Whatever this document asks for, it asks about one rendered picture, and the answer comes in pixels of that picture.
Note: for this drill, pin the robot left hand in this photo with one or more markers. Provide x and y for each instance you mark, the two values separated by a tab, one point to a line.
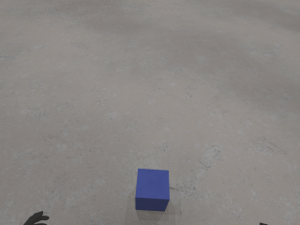
36	218

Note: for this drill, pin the carton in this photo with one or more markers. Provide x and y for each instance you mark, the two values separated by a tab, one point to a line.
152	190

